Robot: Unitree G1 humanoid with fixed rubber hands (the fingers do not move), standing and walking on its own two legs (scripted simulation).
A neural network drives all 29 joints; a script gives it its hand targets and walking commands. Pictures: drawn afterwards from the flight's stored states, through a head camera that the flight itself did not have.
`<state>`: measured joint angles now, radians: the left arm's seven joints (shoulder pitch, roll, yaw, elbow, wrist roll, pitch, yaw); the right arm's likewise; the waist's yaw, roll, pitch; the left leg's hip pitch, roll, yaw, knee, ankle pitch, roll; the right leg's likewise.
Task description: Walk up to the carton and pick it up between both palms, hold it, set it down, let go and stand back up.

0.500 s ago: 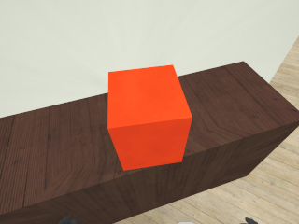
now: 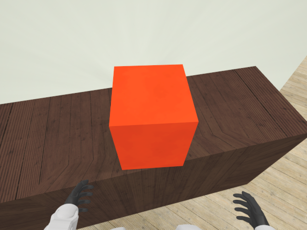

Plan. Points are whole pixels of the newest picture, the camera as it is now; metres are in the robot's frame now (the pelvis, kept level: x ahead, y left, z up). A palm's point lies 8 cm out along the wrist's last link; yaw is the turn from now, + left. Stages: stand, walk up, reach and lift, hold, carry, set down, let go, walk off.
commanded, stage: reach and lift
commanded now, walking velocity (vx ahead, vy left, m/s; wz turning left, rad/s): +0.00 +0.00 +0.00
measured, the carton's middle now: (150, 119) +0.42 +0.01 +0.01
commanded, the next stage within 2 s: none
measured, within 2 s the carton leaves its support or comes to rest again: neither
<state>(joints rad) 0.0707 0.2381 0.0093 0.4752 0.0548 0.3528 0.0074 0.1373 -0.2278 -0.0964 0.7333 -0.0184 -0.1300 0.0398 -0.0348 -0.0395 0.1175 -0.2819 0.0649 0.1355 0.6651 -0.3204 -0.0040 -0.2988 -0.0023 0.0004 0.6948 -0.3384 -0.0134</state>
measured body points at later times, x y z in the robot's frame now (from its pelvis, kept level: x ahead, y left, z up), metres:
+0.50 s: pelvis +0.02 +0.00 +0.02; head +0.03 +0.01 +0.47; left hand +0.19 +0.24 -0.06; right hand +0.17 -0.22 -0.06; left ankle +0.02 +0.12 -0.72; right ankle +0.02 -0.11 -0.72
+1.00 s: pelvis +0.04 +0.00 +0.02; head +0.02 +0.02 +0.47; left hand +0.19 +0.22 -0.04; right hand +0.20 -0.20 -0.03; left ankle +0.02 +0.12 -0.72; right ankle +0.02 -0.11 -0.72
